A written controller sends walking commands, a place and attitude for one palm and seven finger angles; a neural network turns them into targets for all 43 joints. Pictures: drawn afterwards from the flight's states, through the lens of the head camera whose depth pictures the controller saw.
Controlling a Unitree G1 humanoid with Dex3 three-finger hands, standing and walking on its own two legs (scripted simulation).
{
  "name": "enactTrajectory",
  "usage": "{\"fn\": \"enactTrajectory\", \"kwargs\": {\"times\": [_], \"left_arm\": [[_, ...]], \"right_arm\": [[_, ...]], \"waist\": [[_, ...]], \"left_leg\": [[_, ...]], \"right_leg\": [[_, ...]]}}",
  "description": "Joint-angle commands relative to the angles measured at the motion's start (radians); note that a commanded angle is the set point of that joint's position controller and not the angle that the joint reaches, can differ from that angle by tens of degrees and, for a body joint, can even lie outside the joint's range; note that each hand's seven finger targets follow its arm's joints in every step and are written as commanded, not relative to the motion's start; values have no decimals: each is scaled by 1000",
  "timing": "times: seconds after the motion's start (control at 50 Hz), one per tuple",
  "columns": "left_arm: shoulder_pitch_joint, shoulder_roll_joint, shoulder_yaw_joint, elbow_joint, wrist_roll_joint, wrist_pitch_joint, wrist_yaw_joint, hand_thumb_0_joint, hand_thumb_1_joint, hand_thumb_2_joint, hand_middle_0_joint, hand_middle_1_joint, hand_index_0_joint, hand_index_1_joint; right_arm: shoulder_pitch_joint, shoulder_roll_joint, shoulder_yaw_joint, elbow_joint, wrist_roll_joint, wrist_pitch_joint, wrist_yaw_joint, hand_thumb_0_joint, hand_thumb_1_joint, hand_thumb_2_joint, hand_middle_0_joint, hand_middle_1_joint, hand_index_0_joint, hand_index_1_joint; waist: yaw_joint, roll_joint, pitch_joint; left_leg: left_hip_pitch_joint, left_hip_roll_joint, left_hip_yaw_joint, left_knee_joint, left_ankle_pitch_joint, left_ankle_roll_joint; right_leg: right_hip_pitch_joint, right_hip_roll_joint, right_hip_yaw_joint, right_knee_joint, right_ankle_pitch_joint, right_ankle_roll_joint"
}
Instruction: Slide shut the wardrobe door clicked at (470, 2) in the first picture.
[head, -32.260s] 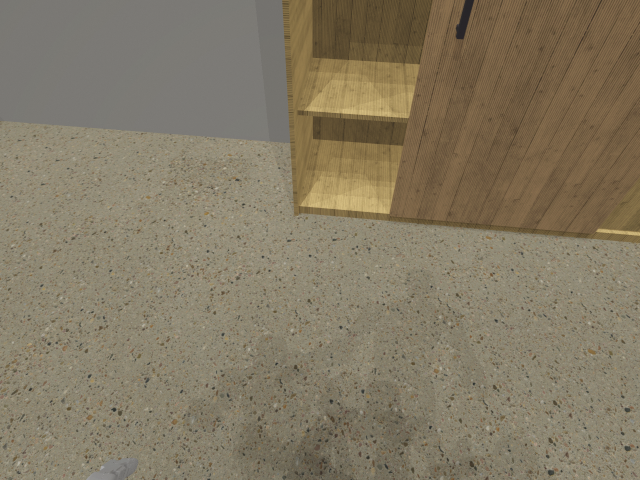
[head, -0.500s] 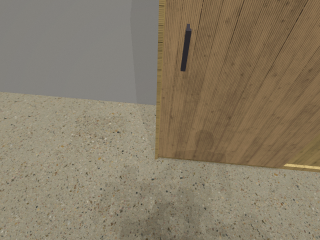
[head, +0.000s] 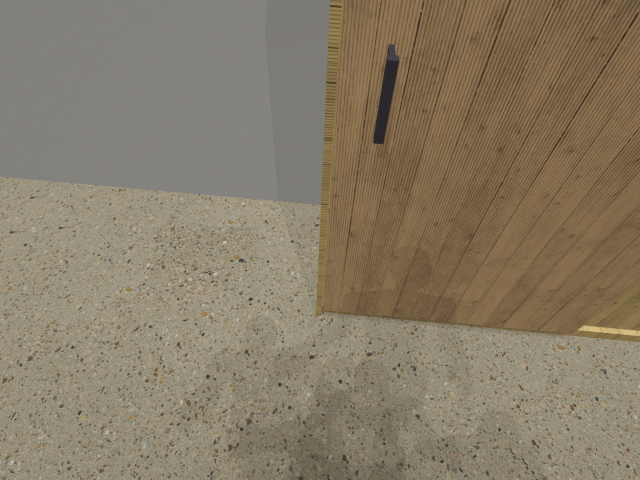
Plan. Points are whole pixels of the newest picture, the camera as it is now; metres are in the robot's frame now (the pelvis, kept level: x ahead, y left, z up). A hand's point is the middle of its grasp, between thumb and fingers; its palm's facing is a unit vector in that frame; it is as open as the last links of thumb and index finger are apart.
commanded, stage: look to check the result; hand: right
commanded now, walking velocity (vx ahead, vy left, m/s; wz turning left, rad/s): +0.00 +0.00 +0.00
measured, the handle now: (384, 96) +0.69 -0.06 +0.11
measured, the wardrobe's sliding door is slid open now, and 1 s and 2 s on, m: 0.00 0.00 0.00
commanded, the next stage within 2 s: take the last steps up to it in 0.18 s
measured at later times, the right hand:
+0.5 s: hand out of the picture +0.09 -0.21 -0.17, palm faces -0.02 +0.96 -0.28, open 7.4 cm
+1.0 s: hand out of the picture +0.10 -0.13 -0.19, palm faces +0.09 +0.98 -0.18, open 7.4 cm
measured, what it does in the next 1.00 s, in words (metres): walks ahead: left foot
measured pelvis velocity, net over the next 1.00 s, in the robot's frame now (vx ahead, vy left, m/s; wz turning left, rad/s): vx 0.11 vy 0.04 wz -0.04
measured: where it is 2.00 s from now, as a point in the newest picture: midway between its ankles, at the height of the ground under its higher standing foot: outside the picture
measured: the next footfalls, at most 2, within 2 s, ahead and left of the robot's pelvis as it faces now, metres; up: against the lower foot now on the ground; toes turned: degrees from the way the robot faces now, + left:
left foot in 0.84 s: +0.12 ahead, +0.13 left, +0.00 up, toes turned +5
right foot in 1.12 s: +0.24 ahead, -0.05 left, +0.00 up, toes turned -4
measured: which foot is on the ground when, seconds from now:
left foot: down 0.00-0.70, up 0.72-0.82, down 0.84-1.00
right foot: down 0.00-0.84, up 0.86-1.00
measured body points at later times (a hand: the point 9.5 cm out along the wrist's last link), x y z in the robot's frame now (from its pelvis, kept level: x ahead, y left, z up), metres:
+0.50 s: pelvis +0.02 +0.00 +0.00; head +0.02 +0.01 +0.45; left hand +0.06 +0.27 -0.15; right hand +0.09 -0.26 -0.15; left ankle +0.00 +0.10 -0.75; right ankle -0.01 -0.12 -0.75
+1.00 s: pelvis +0.11 +0.04 -0.01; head +0.14 +0.03 +0.44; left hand +0.06 +0.25 -0.17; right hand +0.10 -0.18 -0.18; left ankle +0.08 +0.12 -0.75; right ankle +0.08 -0.08 -0.70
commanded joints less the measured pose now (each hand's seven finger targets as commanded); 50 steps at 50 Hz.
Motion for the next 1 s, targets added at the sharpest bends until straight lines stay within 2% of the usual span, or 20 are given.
{"fn": "enactTrajectory", "kwargs": {"times": [0.0,0.3,0.36,0.44,0.58,0.6,0.64,0.68,0.72,0.74,0.76,0.78,0.8,0.82,0.84,0.86,0.88,0.9,0.94,0.98], "left_arm": [[-16,188,31,-56,-4,-20,14,0,900,900,-200,-300,-200,-300],[-8,175,34,-47,-3,-23,16,0,900,900,-200,-300,-200,-300],[59,39,4,-13,6,-4,13,0,900,900,-200,-300,-200,-300],[94,26,10,-5,17,6,7,0,900,900,-200,-300,-200,-300],[164,-20,16,6,10,-22,23,0,900,900,-200,-300,-200,-300],[187,-22,20,13,10,-24,27,0,900,900,-200,-300,-200,-300],[261,-6,33,34,13,-23,36,0,900,900,-200,-300,-200,-300],[386,10,50,70,23,-18,45,0,900,900,-200,-300,-200,-300],[423,4,56,71,26,-19,49,0,900,900,-200,-300,-200,-300],[393,4,56,58,28,-24,49,0,900,900,-200,-300,-200,-300],[332,-4,52,39,25,-26,48,0,900,900,-200,-300,-200,-300],[275,-17,48,15,18,-26,46,0,900,900,-200,-300,-200,-300],[259,-80,41,-21,2,-33,37,0,900,900,-200,-300,-200,-300],[226,-92,46,-53,-5,-26,31,0,900,900,-200,-300,-200,-300],[208,-85,55,-40,-3,-17,24,0,900,900,-200,-300,-200,-300],[164,-111,60,-47,2,-8,22,0,900,900,-200,-300,-200,-300],[167,-127,59,-46,9,-1,15,0,900,900,-200,-300,-200,-300],[186,-151,57,-42,12,5,9,0,900,900,-200,-300,-200,-300],[231,-190,49,-35,11,4,-1,0,900,900,-200,-300,-200,-300],[231,-198,42,-41,10,-5,-4,0,900,900,-200,-300,-200,-300]], "right_arm": [[-36,-200,-34,-61,4,-27,-15,0,-900,-900,200,300,200,300],[-33,-190,-38,-64,3,-29,-18,0,-900,-900,200,300,200,300],[33,-64,-10,-31,5,-7,-23,0,-900,-900,200,300,200,300],[77,-68,-18,-24,-1,6,-12,0,-900,-900,200,300,200,300],[179,-19,-35,-7,1,-11,-11,0,-900,-900,200,300,200,300],[191,-4,-36,-7,1,-12,-12,0,-900,-900,200,300,200,300],[172,30,-35,-26,0,-9,-10,0,-900,-900,200,300,200,300],[78,58,-32,-78,-7,-7,-7,0,-900,-900,200,300,200,300],[18,67,-39,-117,-9,-10,-2,0,-900,-900,200,300,200,300],[44,83,-43,-117,-6,-15,5,0,-900,-900,200,300,200,300],[127,92,-47,-94,-5,-19,11,0,-900,-900,200,300,200,300],[274,84,-57,-45,-8,-22,15,0,-900,-900,200,300,200,300],[426,11,-74,8,-12,-32,2,0,-900,-900,200,300,200,300],[486,-39,-82,23,0,-31,-12,0,-900,-900,200,300,200,300],[407,-28,-72,10,2,-22,-20,0,-900,-900,200,300,200,300],[321,14,-68,-22,-6,-15,-30,0,-900,-900,200,300,200,300],[273,46,-58,-39,-15,-18,-37,0,-900,-900,200,300,200,300],[252,65,-54,-45,-19,-26,-40,0,-900,-900,200,300,200,300],[247,65,-55,-38,-19,-38,-37,0,-900,-900,200,300,200,300],[257,56,-56,-27,-15,-40,-30,0,-900,-900,200,300,200,300]], "waist": [[11,28,-152],[8,12,-127],[11,19,-106],[5,45,-7],[3,14,-32],[9,-14,-38],[37,-115,-11],[80,-205,70],[85,-138,124],[61,-132,88],[9,-109,33],[-62,-27,-33],[-103,238,-89],[-114,362,-85],[-83,196,-24],[-58,160,94],[-28,133,141],[-6,95,135],[16,113,65],[14,116,35]], "left_leg": [[53,138,-120,-41,226,22],[55,138,-125,-46,241,23],[25,120,-113,-46,43,6],[-58,108,-147,-55,-257,30],[2,107,-114,117,73,64],[-14,96,-96,165,112,63],[-169,40,-21,309,45,44],[-430,1,47,504,-312,12],[-474,58,-18,523,-391,17],[-386,71,-22,445,-365,19],[-202,58,2,310,-266,19],[67,38,10,155,-123,24],[257,207,-243,9,-125,82],[258,406,-473,-134,-141,182],[117,426,-484,-167,-402,256],[-21,397,-455,-174,-444,255],[-125,387,-401,-174,-400,244],[-171,364,-328,-178,-317,226],[-121,297,-175,-140,-107,193],[-95,265,-116,-80,19,175]], "right_leg": [[36,-124,82,-31,209,-19],[33,-126,74,-42,208,-17],[21,-119,49,-30,78,-1],[-70,-100,36,7,-143,-12],[-78,-117,13,128,79,-29],[-54,-129,25,133,121,-37],[47,-209,131,79,187,-89],[162,-356,320,-15,313,-196],[121,-403,343,-16,320,-225],[70,-378,294,5,292,-196],[-29,-324,205,58,231,-147],[-186,-219,86,218,134,-90],[-377,-52,-75,481,-81,-29],[-474,-12,-93,708,-417,-18],[-492,-68,-37,805,-438,-15],[-523,-106,-14,832,-375,-15],[-499,-133,-3,819,-337,-10],[-453,-139,-16,780,-294,-3],[-376,-131,-68,599,-243,3],[-288,-110,-120,419,-180,7]]}}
